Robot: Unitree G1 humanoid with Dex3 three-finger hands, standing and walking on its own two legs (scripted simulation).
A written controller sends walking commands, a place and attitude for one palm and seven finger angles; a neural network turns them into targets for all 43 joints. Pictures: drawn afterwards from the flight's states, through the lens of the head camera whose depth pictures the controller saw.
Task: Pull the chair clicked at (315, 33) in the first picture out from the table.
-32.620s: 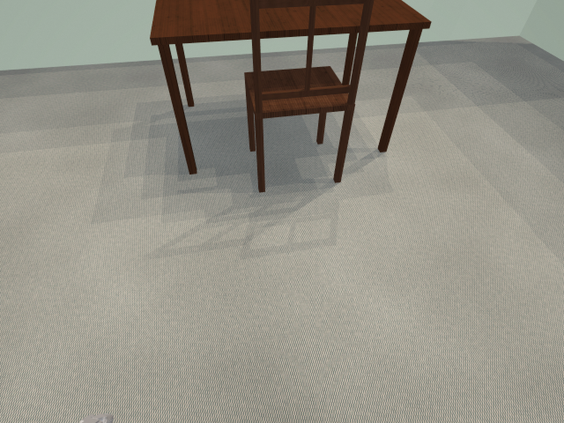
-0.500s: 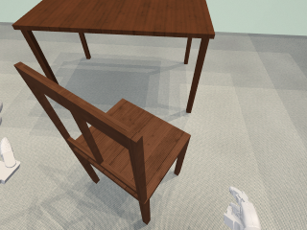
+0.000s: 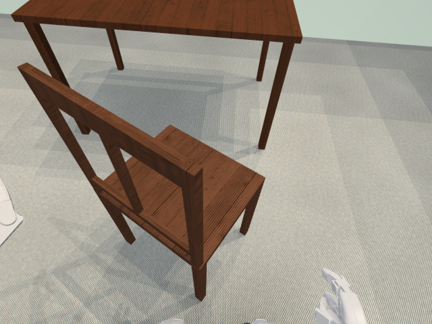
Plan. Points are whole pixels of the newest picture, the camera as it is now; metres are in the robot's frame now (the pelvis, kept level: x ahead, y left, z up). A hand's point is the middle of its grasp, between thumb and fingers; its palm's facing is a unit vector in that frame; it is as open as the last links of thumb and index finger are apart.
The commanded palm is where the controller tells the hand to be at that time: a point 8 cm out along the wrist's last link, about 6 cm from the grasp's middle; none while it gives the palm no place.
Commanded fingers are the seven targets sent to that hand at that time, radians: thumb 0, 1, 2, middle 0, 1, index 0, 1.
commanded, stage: step back with the hand held close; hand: left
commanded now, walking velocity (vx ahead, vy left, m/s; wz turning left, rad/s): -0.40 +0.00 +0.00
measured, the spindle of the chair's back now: (125, 179) +0.42 +0.24 -0.05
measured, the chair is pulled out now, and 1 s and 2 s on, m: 0.58 0.58 0.58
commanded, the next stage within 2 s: stop stepping back and stand still in 0.78 s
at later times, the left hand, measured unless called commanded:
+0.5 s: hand (13, 246) +0.17 +0.24 +0.18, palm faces +0.41 -0.77 -0.48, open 7.4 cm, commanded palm +0.10 +0.30 +0.19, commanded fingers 0.00 0.90 0.90 -0.20 -0.30 -0.20 -0.30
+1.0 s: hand out of the picture +0.07 +0.20 +0.17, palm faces +0.33 -0.79 -0.52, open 7.4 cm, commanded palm +0.02 +0.25 +0.19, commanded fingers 0.00 0.90 0.90 -0.20 -0.30 -0.20 -0.30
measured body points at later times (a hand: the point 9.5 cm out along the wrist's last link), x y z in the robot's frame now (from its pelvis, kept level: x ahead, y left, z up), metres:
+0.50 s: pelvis -0.03 -0.01 +0.00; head +0.02 +0.01 +0.45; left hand +0.15 +0.28 +0.21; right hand +0.16 -0.25 -0.08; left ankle -0.02 +0.11 -0.71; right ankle +0.05 -0.13 -0.72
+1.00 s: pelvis -0.13 -0.05 +0.02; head -0.10 -0.04 +0.46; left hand +0.05 +0.24 +0.20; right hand +0.03 -0.29 -0.07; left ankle -0.13 +0.08 -0.70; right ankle -0.12 -0.17 -0.72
